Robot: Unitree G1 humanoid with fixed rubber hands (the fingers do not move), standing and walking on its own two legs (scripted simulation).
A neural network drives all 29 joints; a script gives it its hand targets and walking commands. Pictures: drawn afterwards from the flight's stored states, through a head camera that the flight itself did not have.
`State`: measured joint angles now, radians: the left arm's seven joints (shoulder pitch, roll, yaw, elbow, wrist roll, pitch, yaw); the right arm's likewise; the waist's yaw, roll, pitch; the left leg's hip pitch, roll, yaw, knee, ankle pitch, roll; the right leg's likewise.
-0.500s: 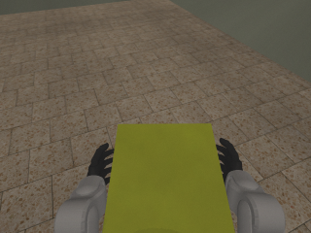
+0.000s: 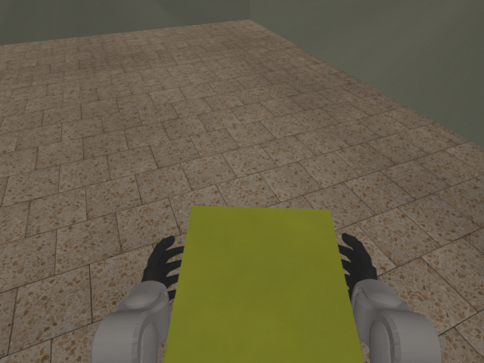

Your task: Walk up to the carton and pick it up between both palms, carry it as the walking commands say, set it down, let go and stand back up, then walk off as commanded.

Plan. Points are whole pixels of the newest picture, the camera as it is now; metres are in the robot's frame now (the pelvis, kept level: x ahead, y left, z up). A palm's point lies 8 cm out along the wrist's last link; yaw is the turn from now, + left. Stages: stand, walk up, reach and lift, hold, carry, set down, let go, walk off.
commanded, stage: carry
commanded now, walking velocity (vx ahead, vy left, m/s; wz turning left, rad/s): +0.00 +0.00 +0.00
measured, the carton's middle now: (256, 314) +0.22 +0.00 +0.03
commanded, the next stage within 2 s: none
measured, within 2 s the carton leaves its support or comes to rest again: neither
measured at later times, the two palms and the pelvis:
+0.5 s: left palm (126, 346) +0.16 +0.16 +0.08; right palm (352, 324) +0.18 -0.12 +0.09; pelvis -0.07 +0.01 -0.01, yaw +2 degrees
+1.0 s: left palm out of the picture +0.07 +0.16 +0.07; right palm out of the picture +0.09 -0.12 +0.10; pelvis -0.16 +0.01 -0.02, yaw +1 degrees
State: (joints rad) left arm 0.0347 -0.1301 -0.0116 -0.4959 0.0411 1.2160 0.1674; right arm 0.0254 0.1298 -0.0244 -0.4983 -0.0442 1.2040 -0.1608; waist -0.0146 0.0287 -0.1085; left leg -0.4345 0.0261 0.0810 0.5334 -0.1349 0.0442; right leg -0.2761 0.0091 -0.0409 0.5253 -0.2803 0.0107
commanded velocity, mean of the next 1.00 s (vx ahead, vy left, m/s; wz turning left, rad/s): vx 0.00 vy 0.00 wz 0.00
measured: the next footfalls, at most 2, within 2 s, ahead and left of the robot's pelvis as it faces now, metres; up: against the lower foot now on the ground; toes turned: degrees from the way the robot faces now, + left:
left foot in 0.94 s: -0.13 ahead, +0.08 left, +0.00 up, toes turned +2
right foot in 1.12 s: -0.05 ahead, -0.11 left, +0.00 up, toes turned -3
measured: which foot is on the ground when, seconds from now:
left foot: down 0.00-0.76, up 0.78-0.92, down 0.94-1.00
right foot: down 0.00-0.98, up 1.00-1.00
